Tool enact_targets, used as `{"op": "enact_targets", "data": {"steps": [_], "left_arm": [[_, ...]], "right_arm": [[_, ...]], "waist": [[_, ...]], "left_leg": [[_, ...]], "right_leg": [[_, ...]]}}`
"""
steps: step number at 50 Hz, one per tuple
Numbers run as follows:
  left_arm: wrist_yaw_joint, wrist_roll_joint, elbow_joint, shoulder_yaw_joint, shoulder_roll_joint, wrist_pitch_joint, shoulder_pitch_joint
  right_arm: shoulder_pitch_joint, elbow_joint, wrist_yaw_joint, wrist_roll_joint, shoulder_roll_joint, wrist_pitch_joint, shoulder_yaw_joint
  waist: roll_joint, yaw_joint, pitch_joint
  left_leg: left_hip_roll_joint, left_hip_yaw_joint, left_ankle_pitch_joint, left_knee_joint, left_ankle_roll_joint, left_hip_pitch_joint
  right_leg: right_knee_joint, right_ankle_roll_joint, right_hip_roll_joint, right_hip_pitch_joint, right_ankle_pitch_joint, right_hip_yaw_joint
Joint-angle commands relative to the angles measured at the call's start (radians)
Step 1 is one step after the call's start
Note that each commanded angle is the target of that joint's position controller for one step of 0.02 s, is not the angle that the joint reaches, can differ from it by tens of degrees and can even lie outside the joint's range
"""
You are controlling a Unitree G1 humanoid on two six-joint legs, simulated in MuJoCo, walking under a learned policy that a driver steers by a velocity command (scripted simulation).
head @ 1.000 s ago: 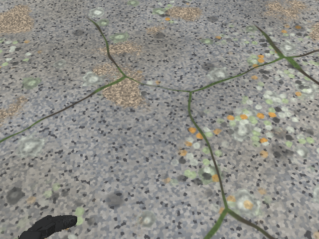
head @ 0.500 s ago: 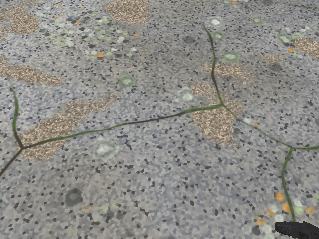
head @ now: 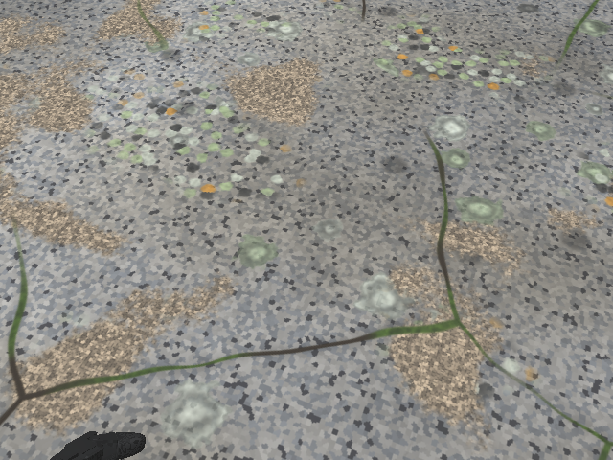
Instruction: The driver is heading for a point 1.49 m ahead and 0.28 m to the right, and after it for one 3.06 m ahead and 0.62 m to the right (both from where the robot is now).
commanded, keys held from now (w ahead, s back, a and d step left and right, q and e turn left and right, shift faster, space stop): w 0.42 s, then w+e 0.58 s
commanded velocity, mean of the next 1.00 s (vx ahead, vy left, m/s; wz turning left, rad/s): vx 0.50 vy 0.00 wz -0.18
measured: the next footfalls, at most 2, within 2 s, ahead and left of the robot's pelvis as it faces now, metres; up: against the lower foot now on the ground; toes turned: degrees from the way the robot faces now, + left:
left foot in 0.54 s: +0.46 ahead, +0.13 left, +0.00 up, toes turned +0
right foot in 1.06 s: +0.70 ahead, -0.17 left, +0.00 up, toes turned -21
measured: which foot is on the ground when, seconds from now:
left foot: down 0.00-0.02, up 0.04-0.52, down 0.54-1.00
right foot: down 0.00-0.54, up 0.56-1.00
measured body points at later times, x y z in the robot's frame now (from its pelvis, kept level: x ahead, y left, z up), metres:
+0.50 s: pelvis +0.27 +0.00 +0.00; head +0.31 +0.01 +0.45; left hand +0.24 +0.29 -0.12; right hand +0.53 -0.21 -0.06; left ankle +0.43 +0.13 -0.71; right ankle +0.13 -0.12 -0.73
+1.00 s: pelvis +0.53 +0.00 +0.00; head +0.56 -0.02 +0.45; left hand +0.79 +0.18 -0.09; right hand +0.49 -0.29 -0.13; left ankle +0.42 +0.13 -0.73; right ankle +0.66 -0.17 -0.70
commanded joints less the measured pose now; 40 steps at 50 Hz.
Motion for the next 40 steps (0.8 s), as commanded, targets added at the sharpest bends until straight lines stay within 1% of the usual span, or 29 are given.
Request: {"op": "enact_targets", "data": {"steps": [1, 2, 3, 4, 5, 6, 7, 8, 10, 12, 16, 18, 20, 22, 23, 24, 25, 26, 27, 28, 29, 30, 31, 32, 33, 34, 36, 38, 40], "left_arm": [[0.012, 0.015, -0.010, 0.077, 0.223, -0.022, 0.279], [0.005, 0.011, 0.032, 0.099, 0.290, -0.011, 0.366], [-0.001, -0.020, 0.036, 0.074, 0.191, -0.007, 0.372], [0.005, -0.018, 0.025, 0.059, 0.145, -0.002, 0.308], [0.008, -0.003, 0.013, 0.052, 0.134, 0.006, 0.246], [0.008, 0.004, 0.012, 0.044, 0.115, 0.009, 0.213], [0.010, 0.013, 0.012, 0.036, 0.101, 0.007, 0.198], [0.010, 0.012, 0.015, 0.034, 0.094, 0.005, 0.194], [0.012, -0.002, 0.029, 0.037, 0.109, 0.000, 0.205], [0.018, -0.006, 0.044, 0.045, 0.140, 0.002, 0.219], [0.026, -0.014, 0.073, 0.048, 0.160, 0.015, 0.263], [0.027, -0.019, 0.094, 0.049, 0.167, 0.021, 0.305], [0.028, -0.021, 0.114, 0.049, 0.170, 0.030, 0.339], [0.032, -0.024, 0.131, 0.051, 0.175, 0.043, 0.360], [0.035, -0.026, 0.136, 0.054, 0.181, 0.049, 0.361], [0.038, -0.025, 0.137, 0.058, 0.192, 0.054, 0.353], [0.041, -0.026, 0.134, 0.060, 0.204, 0.058, 0.330], [0.042, -0.021, 0.127, 0.053, 0.189, 0.059, 0.319], [0.041, 0.004, 0.093, 0.029, 0.128, 0.054, 0.309], [0.036, -0.008, 0.082, -0.005, 0.012, 0.036, 0.458], [0.034, -0.034, 0.102, 0.022, 0.126, 0.026, 0.403], [0.033, -0.049, 0.073, 0.040, 0.171, 0.024, 0.309], [0.037, -0.042, 0.064, 0.040, 0.158, 0.026, 0.262], [0.039, -0.029, 0.060, 0.044, 0.146, 0.032, 0.242], [0.039, -0.029, 0.066, 0.046, 0.128, 0.046, 0.265], [0.038, -0.032, 0.070, 0.044, 0.104, 0.059, 0.282], [0.039, -0.030, 0.060, 0.043, 0.075, 0.080, 0.272], [0.039, -0.023, 0.038, 0.044, 0.070, 0.088, 0.229], [0.029, -0.022, 0.024, 0.041, 0.062, 0.084, 0.187]], "right_arm": [[-0.028, -0.071, -0.007, -0.018, -0.090, -0.003, -0.011], [0.123, -0.073, -0.004, 0.004, -0.015, -0.018, 0.010], [0.081, -0.063, -0.004, 0.013, -0.098, -0.027, 0.000], [-0.036, -0.084, -0.001, 0.022, -0.145, -0.031, -0.015], [-0.103, -0.101, -0.002, 0.011, -0.135, -0.035, -0.011], [-0.139, -0.111, 0.000, -0.004, -0.124, -0.039, -0.013], [-0.127, -0.110, 0.003, -0.008, -0.111, -0.038, -0.015], [-0.108, -0.104, 0.005, -0.005, -0.093, -0.035, -0.012], [-0.101, -0.102, 0.005, -0.006, -0.063, -0.027, -0.005], [-0.163, -0.124, 0.004, -0.012, -0.047, -0.026, 0.003], [-0.288, -0.147, 0.014, -0.008, -0.022, -0.037, 0.016], [-0.351, -0.161, 0.023, -0.002, -0.021, -0.043, 0.017], [-0.401, -0.179, 0.033, 0.004, -0.026, -0.047, 0.016], [-0.435, -0.198, 0.044, 0.004, -0.037, -0.053, 0.012], [-0.428, -0.200, 0.047, 0.003, -0.047, -0.056, 0.008], [-0.396, -0.194, 0.047, 0.001, -0.062, -0.060, 0.001], [-0.314, -0.173, 0.044, -0.002, -0.087, -0.063, -0.013], [-0.168, -0.132, 0.034, -0.008, -0.134, -0.063, -0.036], [0.019, -0.104, 0.020, -0.026, -0.207, -0.060, -0.057], [0.053, -0.085, 0.023, -0.029, -0.264, -0.050, -0.067], [0.055, -0.088, 0.021, -0.020, -0.161, -0.045, -0.045], [-0.007, -0.085, 0.017, -0.014, -0.123, -0.046, -0.030], [-0.072, -0.084, 0.017, -0.016, -0.101, -0.048, -0.022], [-0.120, -0.080, 0.021, -0.020, -0.073, -0.053, -0.015], [-0.151, -0.074, 0.022, -0.028, -0.057, -0.060, -0.011], [-0.168, -0.067, 0.023, -0.029, -0.052, -0.068, -0.013], [-0.185, -0.047, 0.022, -0.026, -0.063, -0.081, -0.020], [-0.177, -0.026, 0.015, -0.030, -0.083, -0.084, -0.029], [-0.169, -0.010, 0.008, -0.031, -0.098, -0.080, -0.033]], "waist": [[0.037, 0.183, -0.243], [-0.275, 0.129, -0.354], [-0.194, 0.166, -0.303], [-0.105, 0.178, -0.156], [-0.028, 0.157, -0.084], [-0.010, 0.137, -0.023], [-0.035, 0.109, -0.018], [-0.055, 0.095, -0.021], [-0.059, 0.083, -0.018], [-0.041, 0.093, 0.004], [-0.035, 0.136, 0.024], [-0.032, 0.161, 0.037], [-0.033, 0.174, 0.052], [-0.036, 0.169, 0.064], [-0.040, 0.153, 0.060], [-0.049, 0.128, 0.043], [-0.054, 0.074, -0.002], [-0.038, 0.002, -0.103], [0.061, -0.068, -0.269], [0.335, 0.002, -0.412], [0.235, -0.042, -0.369], [0.185, -0.037, -0.207], [0.127, -0.006, -0.129], [0.121, 0.023, -0.070], [0.138, 0.056, -0.046], [0.142, 0.073, -0.035], [0.119, 0.093, -0.002], [0.097, 0.092, 0.021], [0.087, 0.081, 0.031]], "left_leg": [[0.150, -0.050, 0.566, 0.410, 0.059, -0.184], [-0.014, 0.036, -0.031, 0.752, -0.024, -0.571], [0.024, -0.037, -0.141, 0.858, -0.027, -0.716], [0.074, -0.019, -0.054, 0.879, -0.022, -0.770], [0.121, 0.028, 0.025, 0.843, -0.022, -0.749], [0.150, 0.043, 0.078, 0.780, -0.027, -0.733], [0.177, 0.045, 0.116, 0.737, -0.030, -0.679], [0.184, 0.055, 0.130, 0.705, -0.037, -0.645], [0.195, 0.079, 0.140, 0.637, -0.053, -0.637], [0.204, 0.095, 0.211, 0.528, -0.072, -0.667], [0.183, 0.124, 0.440, 0.276, -0.076, -0.614], [0.163, 0.139, 0.501, 0.196, -0.074, -0.584], [0.153, 0.137, 0.501, 0.148, -0.062, -0.589], [0.144, 0.128, 0.444, 0.107, -0.040, -0.593], [0.137, 0.125, 0.409, 0.086, -0.029, -0.570], [0.123, 0.131, 0.374, 0.070, -0.017, -0.513], [0.099, 0.152, 0.365, 0.039, 0.002, -0.385], [0.106, 0.152, 0.393, 0.037, 0.031, -0.155], [0.293, -0.033, 0.427, 0.091, 0.094, 0.163], [0.523, -0.465, 0.241, 0.000, 0.241, 0.457], [0.499, -0.522, 0.081, -0.076, 0.223, 0.400], [0.466, -0.362, 0.094, -0.102, 0.179, 0.270], [0.424, -0.252, 0.171, -0.133, 0.157, 0.136], [0.390, -0.168, 0.240, -0.170, 0.146, 0.029], [0.365, -0.096, 0.285, -0.208, 0.136, -0.048], [0.356, -0.052, 0.314, -0.240, 0.137, -0.094], [0.358, 0.031, 0.393, -0.280, 0.145, -0.143], [0.359, 0.099, 0.445, -0.296, 0.147, -0.136], [0.341, 0.173, 0.473, -0.303, 0.135, -0.116]], "right_leg": [[0.011, -0.130, -0.166, 0.501, 0.003, 0.173], [-0.074, -0.297, -0.365, 0.836, -0.215, 0.624], [-0.169, -0.283, -0.371, 0.830, -0.458, 0.746], [-0.188, -0.236, -0.337, 0.711, -0.467, 0.603], [-0.203, -0.211, -0.296, 0.586, -0.369, 0.492], [-0.229, -0.211, -0.261, 0.487, -0.264, 0.420], [-0.248, -0.201, -0.231, 0.429, -0.178, 0.365], [-0.267, -0.202, -0.211, 0.401, -0.121, 0.325], [-0.294, -0.217, -0.203, 0.367, -0.023, 0.259], [-0.322, -0.224, -0.202, 0.357, 0.049, 0.208], [-0.332, -0.184, -0.156, 0.353, 0.090, 0.100], [-0.326, -0.177, -0.163, 0.367, 0.076, 0.087], [-0.308, -0.173, -0.190, 0.419, 0.075, 0.098], [-0.270, -0.162, -0.221, 0.477, 0.110, 0.121], [-0.243, -0.153, -0.232, 0.499, 0.141, 0.135], [-0.203, -0.144, -0.234, 0.509, 0.212, 0.144], [-0.116, -0.128, -0.213, 0.493, 0.344, 0.129], [0.049, -0.101, -0.161, 0.423, 0.388, 0.097], [0.351, -0.062, -0.093, 0.216, 0.126, 0.059], [0.677, -0.004, 0.056, -0.144, -0.542, 0.033], [0.791, -0.002, 0.012, -0.245, -0.567, 0.129], [0.807, -0.005, -0.028, -0.296, -0.478, 0.112], [0.777, 0.001, -0.069, -0.268, -0.394, 0.090], [0.732, 0.007, -0.093, -0.236, -0.340, 0.088], [0.708, 0.012, -0.115, -0.178, -0.300, 0.095], [0.694, 0.017, -0.121, -0.142, -0.280, 0.091], [0.664, 0.028, -0.129, -0.151, -0.243, 0.092], [0.595, 0.038, -0.134, -0.199, -0.163, 0.102], [0.482, 0.038, -0.129, -0.208, -0.051, 0.091]]}}
Velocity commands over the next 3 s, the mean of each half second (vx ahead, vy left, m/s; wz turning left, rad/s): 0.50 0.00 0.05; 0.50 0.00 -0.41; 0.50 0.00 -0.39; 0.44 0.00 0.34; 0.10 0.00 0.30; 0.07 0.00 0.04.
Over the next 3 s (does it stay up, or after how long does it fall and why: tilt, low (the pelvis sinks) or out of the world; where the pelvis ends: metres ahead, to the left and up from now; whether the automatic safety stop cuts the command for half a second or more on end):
stays up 1.24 -0.21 0.01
